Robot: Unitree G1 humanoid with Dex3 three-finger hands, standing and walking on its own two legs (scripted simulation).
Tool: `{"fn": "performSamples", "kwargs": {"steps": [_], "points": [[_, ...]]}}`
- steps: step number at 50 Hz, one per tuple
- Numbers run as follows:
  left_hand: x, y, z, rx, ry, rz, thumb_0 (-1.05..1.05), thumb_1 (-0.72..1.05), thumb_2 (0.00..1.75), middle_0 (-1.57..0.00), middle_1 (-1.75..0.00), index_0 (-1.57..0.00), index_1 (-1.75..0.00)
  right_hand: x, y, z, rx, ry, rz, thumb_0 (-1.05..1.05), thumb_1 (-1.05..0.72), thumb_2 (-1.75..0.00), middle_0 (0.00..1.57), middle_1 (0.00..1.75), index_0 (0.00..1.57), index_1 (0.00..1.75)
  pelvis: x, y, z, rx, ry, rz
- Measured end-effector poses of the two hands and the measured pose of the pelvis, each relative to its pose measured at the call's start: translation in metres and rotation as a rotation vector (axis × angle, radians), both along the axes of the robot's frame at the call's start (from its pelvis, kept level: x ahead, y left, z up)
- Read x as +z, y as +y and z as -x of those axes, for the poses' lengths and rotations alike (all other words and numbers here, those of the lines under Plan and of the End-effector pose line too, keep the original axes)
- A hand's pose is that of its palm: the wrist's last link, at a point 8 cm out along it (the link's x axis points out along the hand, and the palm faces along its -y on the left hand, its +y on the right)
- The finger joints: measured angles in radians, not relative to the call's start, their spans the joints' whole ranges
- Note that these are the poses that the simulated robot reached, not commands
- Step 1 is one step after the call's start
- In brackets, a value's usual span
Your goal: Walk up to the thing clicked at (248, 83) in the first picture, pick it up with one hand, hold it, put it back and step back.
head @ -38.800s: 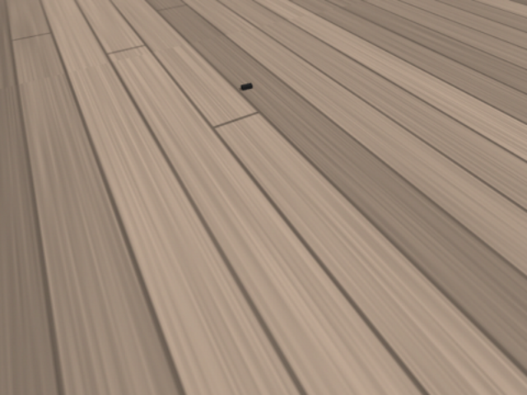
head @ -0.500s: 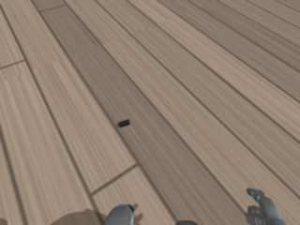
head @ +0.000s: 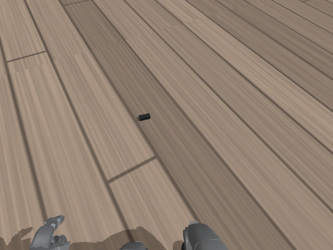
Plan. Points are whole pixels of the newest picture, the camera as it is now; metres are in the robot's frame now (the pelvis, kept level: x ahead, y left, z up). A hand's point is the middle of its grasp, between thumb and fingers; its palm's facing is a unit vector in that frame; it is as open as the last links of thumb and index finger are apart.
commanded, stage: step back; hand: left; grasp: from above
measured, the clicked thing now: (144, 117) +1.00 +0.13 -0.74
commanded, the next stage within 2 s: stand in 1.16 s
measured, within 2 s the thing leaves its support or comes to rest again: neither
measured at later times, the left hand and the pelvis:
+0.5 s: hand out of the picture -0.07 +0.27 -0.13, palm faces -0.04 -0.91 -0.41, open 7.4 cm; pelvis -0.10 -0.01 +0.01, yaw -4 degrees
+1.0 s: hand out of the picture +0.05 +0.23 -0.14, palm faces -0.04 -0.93 -0.37, open 7.4 cm; pelvis -0.06 -0.03 +0.00, yaw -2 degrees
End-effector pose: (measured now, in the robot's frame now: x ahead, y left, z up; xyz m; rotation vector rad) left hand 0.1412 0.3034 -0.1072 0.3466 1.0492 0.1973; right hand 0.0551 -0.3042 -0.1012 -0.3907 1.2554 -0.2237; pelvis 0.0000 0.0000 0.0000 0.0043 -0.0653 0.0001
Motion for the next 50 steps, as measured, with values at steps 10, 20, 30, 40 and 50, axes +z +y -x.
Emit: {"fn": "performSamples", "kwargs": {"steps": [10,20,30,40,50], "points": [[-0.007,-0.006,0.113,-0.025,0.141,0.022,0.01,0.9,0.9,-0.2,-0.3,-0.21,-0.3,0.027,-0.016,0.024,0.01,-0.177,0.029,0.0,-0.9,-0.9,0.2,0.3,0.2,0.3,0.007,-0.007,0.066,-0.078,0.04,0.015],[0.012,-0.01,0.215,0.033,0.237,-0.04,0.01,0.9,0.9,-0.2,-0.3,-0.21,-0.3,0.007,-0.036,0.095,-0.08,-0.15,-0.033,0.0,-0.9,-0.9,0.2,0.3,0.2,0.3,0.011,-0.018,0.1,-0.127,0.009,-0.003],[0.007,0.025,0.196,0.05,0.164,-0.04,0.01,0.9,0.9,-0.2,-0.3,-0.21,-0.3,-0.005,-0.006,0.138,-0.061,0.015,-0.041,0.01,-0.9,-0.9,0.2,0.3,0.2,0.3,0.004,0.002,0.1,-0.051,0.013,-0.023],[0.009,0.013,0.134,-0.016,0.107,0.01,0.01,0.91,0.9,-0.2,-0.3,-0.2,-0.3,0.02,-0.006,0.129,-0.086,-0.043,-0.01,0.0,-0.9,-0.9,0.2,0.3,0.2,0.3,0.016,0.0,0.082,-0.049,0.014,-0.001],[0.004,-0.033,0.098,-0.014,0.058,0.005,0.01,0.91,0.9,-0.2,-0.3,-0.2,-0.3,-0.011,-0.034,0.08,-0.084,-0.06,-0.031,0.0,-0.9,-0.9,0.2,0.3,0.2,0.3,0.001,-0.028,0.063,-0.038,0.007,0.012]]}}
